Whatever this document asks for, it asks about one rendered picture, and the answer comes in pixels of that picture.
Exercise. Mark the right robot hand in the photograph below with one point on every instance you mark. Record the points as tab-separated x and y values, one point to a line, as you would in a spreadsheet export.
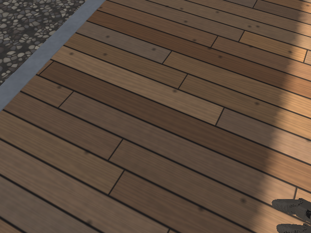
299	207

